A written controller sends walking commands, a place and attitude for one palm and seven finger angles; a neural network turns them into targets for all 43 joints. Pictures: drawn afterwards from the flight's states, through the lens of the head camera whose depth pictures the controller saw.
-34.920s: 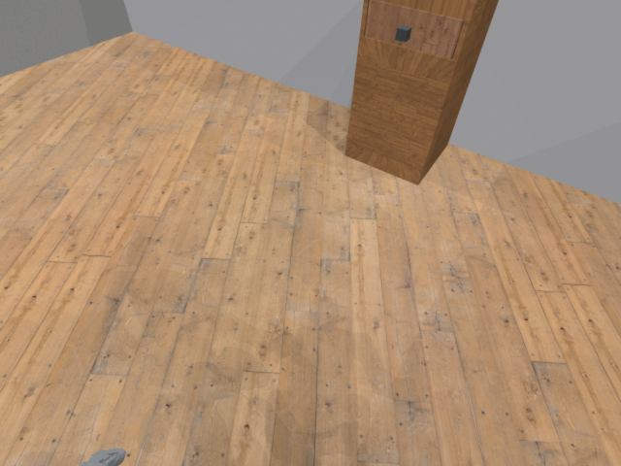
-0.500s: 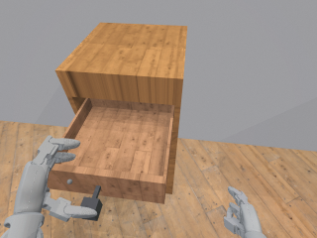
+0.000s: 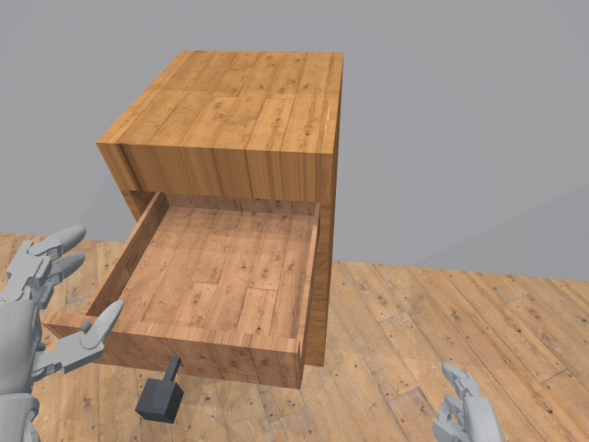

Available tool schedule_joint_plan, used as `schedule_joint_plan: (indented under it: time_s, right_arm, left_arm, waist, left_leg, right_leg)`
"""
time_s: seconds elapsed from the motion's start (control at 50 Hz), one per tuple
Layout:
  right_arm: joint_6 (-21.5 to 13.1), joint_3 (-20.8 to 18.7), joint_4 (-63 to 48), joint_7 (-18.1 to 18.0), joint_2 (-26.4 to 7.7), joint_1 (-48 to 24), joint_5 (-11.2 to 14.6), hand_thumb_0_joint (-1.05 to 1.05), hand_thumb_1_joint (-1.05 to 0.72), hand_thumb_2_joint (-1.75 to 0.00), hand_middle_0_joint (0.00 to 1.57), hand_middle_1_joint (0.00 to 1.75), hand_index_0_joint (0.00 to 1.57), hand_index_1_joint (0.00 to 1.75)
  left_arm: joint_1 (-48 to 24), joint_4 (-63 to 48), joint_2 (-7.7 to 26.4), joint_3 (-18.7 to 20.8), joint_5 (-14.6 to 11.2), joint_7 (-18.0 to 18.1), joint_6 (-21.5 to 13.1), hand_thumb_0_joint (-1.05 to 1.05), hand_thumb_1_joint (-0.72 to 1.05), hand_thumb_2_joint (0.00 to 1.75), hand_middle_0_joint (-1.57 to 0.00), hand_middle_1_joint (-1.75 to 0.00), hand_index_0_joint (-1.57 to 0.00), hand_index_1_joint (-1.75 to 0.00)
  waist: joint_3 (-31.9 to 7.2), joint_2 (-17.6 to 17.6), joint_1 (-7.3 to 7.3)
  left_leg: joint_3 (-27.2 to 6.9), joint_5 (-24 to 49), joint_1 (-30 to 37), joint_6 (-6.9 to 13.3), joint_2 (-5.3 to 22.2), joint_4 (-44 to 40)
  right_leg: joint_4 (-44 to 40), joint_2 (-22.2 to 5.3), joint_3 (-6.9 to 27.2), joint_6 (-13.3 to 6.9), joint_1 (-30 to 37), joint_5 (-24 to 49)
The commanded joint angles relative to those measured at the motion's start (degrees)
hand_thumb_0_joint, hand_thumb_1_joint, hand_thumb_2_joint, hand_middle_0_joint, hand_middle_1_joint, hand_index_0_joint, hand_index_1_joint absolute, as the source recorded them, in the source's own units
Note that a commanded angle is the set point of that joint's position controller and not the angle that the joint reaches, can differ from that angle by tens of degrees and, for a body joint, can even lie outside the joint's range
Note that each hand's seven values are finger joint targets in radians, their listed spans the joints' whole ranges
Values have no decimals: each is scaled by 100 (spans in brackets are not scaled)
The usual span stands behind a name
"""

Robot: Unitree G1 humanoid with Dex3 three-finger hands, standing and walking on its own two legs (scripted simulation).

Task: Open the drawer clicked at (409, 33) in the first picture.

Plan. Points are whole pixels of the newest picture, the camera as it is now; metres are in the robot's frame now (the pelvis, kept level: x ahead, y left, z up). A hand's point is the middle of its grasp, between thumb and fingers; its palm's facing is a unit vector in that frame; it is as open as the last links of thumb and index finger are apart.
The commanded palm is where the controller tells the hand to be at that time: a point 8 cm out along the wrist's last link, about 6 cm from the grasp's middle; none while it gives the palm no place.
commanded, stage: draw the hand back to the body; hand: left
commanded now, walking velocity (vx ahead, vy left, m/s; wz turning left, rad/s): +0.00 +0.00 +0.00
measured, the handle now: (166, 385) +0.20 +0.23 -0.07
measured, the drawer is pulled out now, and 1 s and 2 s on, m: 0.30 0.30 0.30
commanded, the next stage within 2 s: step back with the hand held close in 0.32 s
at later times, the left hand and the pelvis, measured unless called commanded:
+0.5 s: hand (66, 337) +0.17 +0.25 +0.16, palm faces +0.41 -0.80 -0.43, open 7.5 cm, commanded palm +0.11 +0.29 +0.17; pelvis -0.02 +0.00 +0.00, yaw +1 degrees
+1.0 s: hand (31, 390) +0.12 +0.25 +0.16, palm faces +0.38 -0.82 -0.43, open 7.4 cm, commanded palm +0.06 +0.29 +0.17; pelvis -0.07 +0.01 -0.01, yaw +1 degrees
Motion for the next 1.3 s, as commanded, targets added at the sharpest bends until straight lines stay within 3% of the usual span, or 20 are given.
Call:
schedule_joint_plan:
  time_s: [0.0,0.1,0.38,0.4,0.42,0.44,0.54,0.6,0.66,0.84,0.92,0.98,1.02,1.08,1.12,1.14,1.16,1.18,1.2,1.28]
  right_arm:
    - [-366,-162,-954,-49,-412,-752,24,0,-90,-90,20,30,20,30]
    - [-332,-161,-982,-26,-423,-816,37,0,-90,-90,20,30,20,30]
    - [-401,-124,-956,-40,-396,-814,24,0,-90,-90,20,30,20,30]
    - [-394,-128,-966,-38,-387,-804,31,0,-90,-90,20,30,20,30]
    - [-187,-177,-1220,-33,-666,-682,41,0,-90,-90,20,30,20,30]
    - [-76,-205,-1128,-28,-643,-699,-15,0,-90,-90,20,30,20,30]
    - [194,-331,-1311,-28,-667,-418,2,0,-90,-90,20,30,20,30]
    - [280,-383,-1451,-55,-680,-385,28,0,-90,-90,20,30,20,30]
    - [274,-405,-1539,-88,-686,-489,3,0,-90,-90,20,30,20,30]
    - [-68,-319,-1422,26,-617,-360,-58,0,-90,-90,20,30,20,30]
    - [-83,-284,-1380,49,-671,-359,1,0,-90,-90,20,30,20,30]
    - [-2,-316,-1363,81,-631,-260,78,0,-90,-90,20,30,20,30]
    - [80,-315,-1209,86,-594,-291,102,0,-90,-90,20,30,20,30]
    - [122,-169,-1291,31,-446,-409,16,0,-90,-90,20,30,20,30]
    - [146,-156,-1342,-23,-553,-395,18,0,-90,-90,20,30,20,30]
    - [104,-211,-1381,-64,-687,-422,-44,0,-90,-90,20,30,20,30]
    - [38,-293,-1420,-67,-688,-474,-87,0,-90,-90,20,30,20,30]
    - [-96,-320,-1350,-51,-547,-363,-190,0,-90,-90,20,30,20,30]
    - [-192,-358,-1296,-16,-556,-321,-205,0,-90,-90,20,30,20,30]
    - [-344,-398,-1057,58,-574,-215,-126,0,-90,-90,20,30,20,30]
  left_arm:
    - [-475,-1036,893,738,-37,167,-408,0,73,82,-21,-41,-21,-41]
    - [-517,-969,808,621,-57,122,-398,0,90,90,-20,-30,-20,-30]
    - [-564,-999,862,650,-39,157,-395,0,90,90,-20,-30,-20,-30]
    - [-548,-962,840,641,-55,156,-396,0,90,90,-20,-30,-20,-30]
    - [-810,-1297,1399,1310,-9,189,-590,0,90,90,-20,-30,-20,-30]
    - [-496,-1046,1126,1080,49,160,-627,0,90,90,-20,-30,-20,-30]
    - [311,-1202,751,744,76,242,-603,0,90,90,-20,-30,-20,-30]
    - [624,-1612,893,896,48,323,-621,0,90,90,-20,-30,-20,-30]
    - [743,-2140,1226,1175,25,384,-647,0,90,90,-20,-30,-20,-30]
    - [731,-2327,1146,1167,-32,299,-897,0,90,90,-20,-30,-20,-30]
    - [488,-1826,1049,1135,-11,305,-896,0,90,90,-20,-30,-20,-30]
    - [221,-1642,1046,1019,-23,315,-898,0,90,90,-20,-30,-20,-30]
    - [28,-1606,1071,926,-38,331,-864,0,90,90,-20,-30,-20,-30]
    - [162,-1662,1104,1048,10,351,-804,0,90,90,-20,-30,-20,-30]
    - [238,-1892,1094,1028,-9,353,-810,0,90,90,-20,-30,-20,-30]
    - [288,-2116,1071,1034,21,397,-885,0,90,90,-20,-30,-20,-30]
    - [213,-2426,1249,1151,127,439,-936,0,90,90,-20,-30,-20,-30]
    - [342,-2468,1231,1166,107,513,-979,0,90,90,-20,-30,-20,-30]
    - [400,-2509,1205,1175,73,452,-1030,0,90,90,-20,-30,-20,-30]
    - [554,-2577,983,1000,-14,510,-877,0,90,90,-20,-30,-20,-30]
  waist:
    - [-418,-149,-34]
    - [-327,-189,-28]
    - [-199,76,-36]
    - [-175,-132,-35]
    - [304,-272,-240]
    - [204,-630,-281]
    - [-679,-772,-432]
    - [-1154,-662,-453]
    - [-1307,15,-406]
    - [-876,738,-342]
    - [-501,295,-386]
    - [-392,-887,-496]
    - [-468,-1436,-462]
    - [-555,-1469,-479]
    - [-386,-471,-524]
    - [-308,580,-470]
    - [-498,1277,-409]
    - [-731,937,-432]
    - [-960,1089,-407]
    - [-948,866,-412]
  left_leg:
    - [295,1895,-114,154,-73,-223]
    - [276,1701,-151,166,-90,-281]
    - [220,1279,-187,120,-90,-397]
    - [200,1228,-226,131,-85,-412]
    - [-81,943,-793,225,-23,-214]
    - [-179,816,-830,236,-34,-24]
    - [-191,953,-847,194,-9,773]
    - [-277,1709,-982,172,165,656]
    - [-696,3049,-1329,152,508,281]
    - [-818,2332,-2049,402,969,-257]
    - [-650,474,-2912,428,837,-81]
    - [-156,-947,-2287,164,-62,1325]
    - [90,-972,-1434,102,-233,2875]
    - [65,-905,-1302,169,-38,1914]
    - [11,-483,-1360,211,93,-127]
    - [-1064,-81,-1905,516,862,-862]
    - [-1732,957,-2076,726,1577,-816]
    - [-1452,2306,-1861,856,1647,-546]
    - [-1324,1782,-2126,880,1712,-622]
    - [-740,3745,-734,764,1390,84]
  right_leg:
    - [-308,-142,-31,97,248,1517]
    - [-371,-146,0,100,221,1308]
    - [-518,-122,19,65,137,748]
    - [-514,-118,9,70,132,688]
    - [-736,-335,357,95,-502,624]
    - [-809,-437,402,75,-593,456]
    - [-429,-972,620,-222,-568,918]
    - [134,-949,384,-244,-289,1535]
    - [824,-518,108,-95,79,1976]
    - [1356,-236,105,108,-131,138]
    - [1037,-425,388,58,55,513]
    - [-508,-1329,1658,-410,-1270,-449]
    - [-1213,-1984,1944,-694,-2374,-1596]
    - [-748,-1613,1086,-527,-2032,-711]
    - [19,-973,653,-141,-1626,-564]
    - [1047,-383,334,92,-1307,-450]
    - [1968,-131,165,169,-1230,-661]
    - [2563,32,285,135,-1402,-1210]
    - [3197,-69,405,132,-1216,-1542]
    - [2388,48,229,226,-1758,-1185]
